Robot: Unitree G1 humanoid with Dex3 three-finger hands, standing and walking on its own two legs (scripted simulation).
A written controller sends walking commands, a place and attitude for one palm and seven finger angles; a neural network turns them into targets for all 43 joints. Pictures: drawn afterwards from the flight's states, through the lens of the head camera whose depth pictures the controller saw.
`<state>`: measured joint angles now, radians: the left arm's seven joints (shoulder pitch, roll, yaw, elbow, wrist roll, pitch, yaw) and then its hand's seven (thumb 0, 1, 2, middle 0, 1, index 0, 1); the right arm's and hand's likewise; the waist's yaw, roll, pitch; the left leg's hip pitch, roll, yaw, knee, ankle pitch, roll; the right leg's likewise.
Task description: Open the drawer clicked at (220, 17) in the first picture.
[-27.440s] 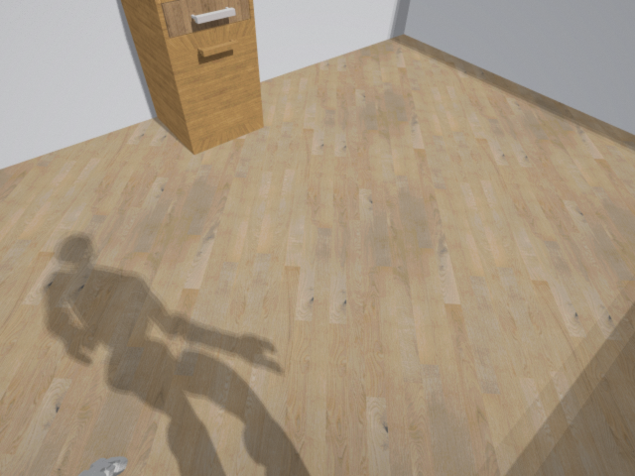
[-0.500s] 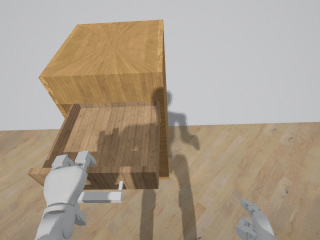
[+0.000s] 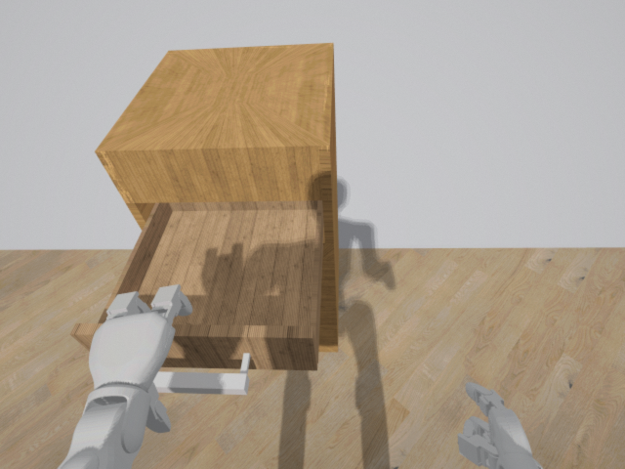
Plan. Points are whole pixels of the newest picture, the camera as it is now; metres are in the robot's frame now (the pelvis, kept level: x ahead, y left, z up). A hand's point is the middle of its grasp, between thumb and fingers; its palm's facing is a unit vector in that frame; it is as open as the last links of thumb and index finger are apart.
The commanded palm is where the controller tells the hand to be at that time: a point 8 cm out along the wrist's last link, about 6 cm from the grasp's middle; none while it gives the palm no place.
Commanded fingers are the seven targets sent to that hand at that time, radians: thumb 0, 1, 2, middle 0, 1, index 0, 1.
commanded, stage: draw the hand back to the body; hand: left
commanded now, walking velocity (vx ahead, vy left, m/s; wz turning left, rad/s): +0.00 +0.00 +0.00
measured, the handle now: (195, 370) +0.27 +0.25 -0.12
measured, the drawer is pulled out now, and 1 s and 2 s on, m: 0.30 0.30 0.30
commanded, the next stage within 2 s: step back with the hand held close in 1.62 s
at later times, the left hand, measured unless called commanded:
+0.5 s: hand (121, 366) +0.20 +0.26 +0.06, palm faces +0.03 -0.09 -1.00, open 13.8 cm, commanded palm +0.17 +0.26 +0.12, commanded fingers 0.00 -0.50 0.30 -0.30 -1.20 -0.30 -1.20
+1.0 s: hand (106, 324) +0.21 +0.24 +0.15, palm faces +0.37 -0.84 -0.39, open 12.3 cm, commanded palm +0.16 +0.28 +0.16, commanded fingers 0.00 0.20 0.60 -0.25 -0.75 -0.25 -0.75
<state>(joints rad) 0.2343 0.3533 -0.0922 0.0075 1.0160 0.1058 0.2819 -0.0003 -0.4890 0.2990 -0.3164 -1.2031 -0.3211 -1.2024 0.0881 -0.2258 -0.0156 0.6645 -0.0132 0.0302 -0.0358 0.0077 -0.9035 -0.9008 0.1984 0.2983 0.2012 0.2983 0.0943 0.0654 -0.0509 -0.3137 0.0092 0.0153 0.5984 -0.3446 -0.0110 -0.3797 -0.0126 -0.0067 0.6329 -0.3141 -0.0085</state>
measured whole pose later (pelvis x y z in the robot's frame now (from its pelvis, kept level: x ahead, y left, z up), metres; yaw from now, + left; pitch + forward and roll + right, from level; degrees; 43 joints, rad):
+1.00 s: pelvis +0.02 +0.00 +0.02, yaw +1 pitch -4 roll -1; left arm 0.48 0.31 0.23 -0.38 -0.02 -0.10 0.12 -0.01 -0.12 0.46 -0.28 -0.96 -0.29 -0.96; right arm 0.20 -0.20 0.03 0.65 -0.02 -0.16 -0.09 0.01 -0.90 -0.90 0.20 0.30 0.20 0.30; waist 0.05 0.05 0.04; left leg -0.05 0.03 0.00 0.40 -0.28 -0.01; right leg -0.09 0.00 -0.02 0.38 -0.23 0.00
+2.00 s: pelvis -0.01 +0.02 +0.01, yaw +2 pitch +2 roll -1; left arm 0.63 0.34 0.32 -0.56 -0.02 -0.17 0.13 0.01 0.89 0.90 -0.21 -0.30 -0.21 -0.30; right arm 0.16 -0.23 -0.02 0.56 -0.01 -0.07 -0.08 0.01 -0.90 -0.90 0.20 0.30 0.20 0.30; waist -0.03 0.02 0.05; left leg -0.27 0.01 -0.02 0.52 -0.28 0.00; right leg -0.27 -0.01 -0.04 0.44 -0.21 0.01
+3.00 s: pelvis -0.21 -0.01 +0.00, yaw +3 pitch +0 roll +0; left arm 0.61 0.38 0.37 -0.58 -0.02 -0.22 0.19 0.01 0.89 0.90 -0.21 -0.30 -0.22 -0.30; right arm 0.18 -0.17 -0.02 0.63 -0.04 -0.11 -0.07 0.01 -0.90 -0.90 0.20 0.30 0.20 0.30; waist -0.03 -0.04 0.02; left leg -0.37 0.03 0.01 0.60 -0.21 -0.01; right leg -0.55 0.05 0.02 0.88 -0.40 0.00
